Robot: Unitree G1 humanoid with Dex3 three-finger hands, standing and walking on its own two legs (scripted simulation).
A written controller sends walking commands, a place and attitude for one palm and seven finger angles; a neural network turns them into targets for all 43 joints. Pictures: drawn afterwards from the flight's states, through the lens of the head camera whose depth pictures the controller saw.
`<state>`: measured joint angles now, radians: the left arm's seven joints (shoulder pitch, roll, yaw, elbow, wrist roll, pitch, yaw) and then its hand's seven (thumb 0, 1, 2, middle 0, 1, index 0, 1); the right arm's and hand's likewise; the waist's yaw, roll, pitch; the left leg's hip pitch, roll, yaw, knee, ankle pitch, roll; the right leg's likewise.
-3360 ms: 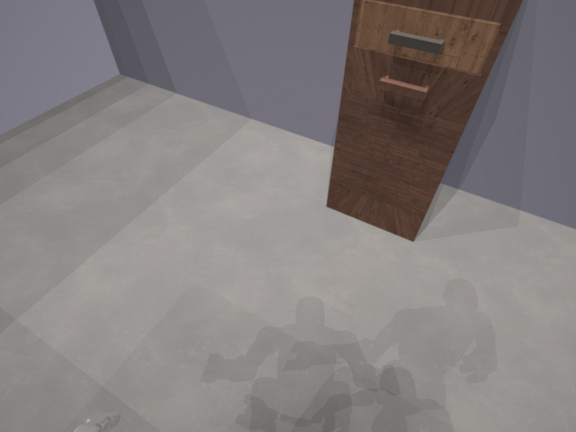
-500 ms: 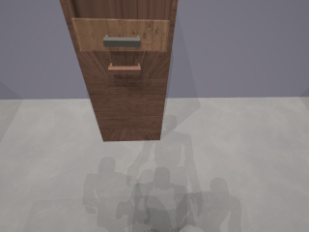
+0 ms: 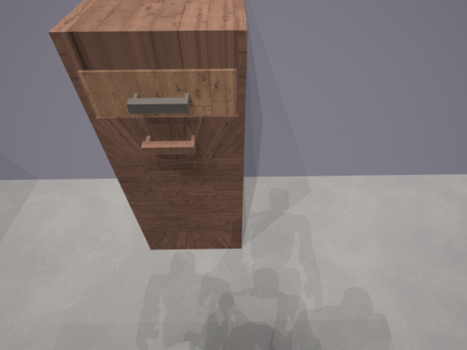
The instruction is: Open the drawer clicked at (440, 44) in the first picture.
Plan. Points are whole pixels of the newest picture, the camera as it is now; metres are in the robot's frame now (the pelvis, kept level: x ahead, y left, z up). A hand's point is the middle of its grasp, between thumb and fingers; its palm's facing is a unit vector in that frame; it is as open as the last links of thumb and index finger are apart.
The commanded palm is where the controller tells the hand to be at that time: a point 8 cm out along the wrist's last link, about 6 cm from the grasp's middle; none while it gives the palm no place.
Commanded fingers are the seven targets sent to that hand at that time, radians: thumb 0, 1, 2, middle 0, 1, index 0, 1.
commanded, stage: take the last steps up to it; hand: left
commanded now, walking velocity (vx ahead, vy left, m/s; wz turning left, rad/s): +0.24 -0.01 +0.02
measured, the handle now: (160, 101) +0.67 +0.22 +0.07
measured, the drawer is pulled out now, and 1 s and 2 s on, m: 0.00 0.00 0.00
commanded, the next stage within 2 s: come to a stop and stand still in 0.20 s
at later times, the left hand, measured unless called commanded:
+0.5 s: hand out of the picture +0.16 +0.19 -0.18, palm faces +0.05 -0.98 -0.17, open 7.3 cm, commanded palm none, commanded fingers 0.00 0.90 0.90 -0.20 -0.30 -0.20 -0.30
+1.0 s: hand out of the picture +0.16 +0.15 -0.15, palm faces +0.09 -0.96 -0.27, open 7.3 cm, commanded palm none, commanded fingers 0.00 0.90 0.90 -0.20 -0.30 -0.20 -0.30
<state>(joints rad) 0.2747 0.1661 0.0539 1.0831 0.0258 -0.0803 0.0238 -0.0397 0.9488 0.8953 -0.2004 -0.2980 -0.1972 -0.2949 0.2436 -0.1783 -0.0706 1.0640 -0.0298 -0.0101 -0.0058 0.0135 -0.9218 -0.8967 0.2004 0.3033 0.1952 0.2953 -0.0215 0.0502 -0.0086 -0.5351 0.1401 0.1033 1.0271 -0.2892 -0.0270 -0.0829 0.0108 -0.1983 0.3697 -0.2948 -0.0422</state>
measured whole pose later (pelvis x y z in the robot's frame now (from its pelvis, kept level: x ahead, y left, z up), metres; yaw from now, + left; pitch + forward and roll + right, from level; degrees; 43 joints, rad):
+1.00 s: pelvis +0.10 -0.04 +0.01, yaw +0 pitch +0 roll +3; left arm 0.21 0.14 0.05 0.99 0.03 0.01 0.03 0.00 0.92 0.89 -0.20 -0.30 -0.20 -0.30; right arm 0.24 -0.22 -0.07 1.06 -0.02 0.07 0.00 0.01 -0.91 -0.90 0.20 0.30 0.20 0.30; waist 0.03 0.02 0.03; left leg -0.33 0.03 0.00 0.91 -0.37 -0.05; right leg -0.30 -0.06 -0.10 0.42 -0.13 -0.06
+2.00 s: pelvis +0.12 -0.04 +0.00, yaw +1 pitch +0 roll -1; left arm 0.19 0.15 0.02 1.11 0.00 -0.02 0.05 -0.01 0.96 0.89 -0.20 -0.30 -0.20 -0.30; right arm 0.25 -0.15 -0.01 1.15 -0.01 -0.01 -0.06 0.02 -0.93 -0.90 0.20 0.30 0.20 0.30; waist 0.00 0.02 0.01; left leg -0.05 0.08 0.05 0.40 -0.34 -0.05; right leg -0.17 0.02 -0.13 0.44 -0.26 -0.05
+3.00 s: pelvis +0.10 -0.01 +0.00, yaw +0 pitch -1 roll +0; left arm 0.27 0.15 0.00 1.15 0.01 -0.01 0.03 0.01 0.92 0.90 -0.20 -0.30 -0.20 -0.29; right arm 0.31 -0.13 0.01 1.16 -0.01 -0.03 -0.04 0.01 -0.90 -0.90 0.20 0.30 0.20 0.30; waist 0.00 0.00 0.04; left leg -0.05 0.02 0.09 0.36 -0.29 0.00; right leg -0.18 -0.02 -0.08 0.40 -0.20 -0.01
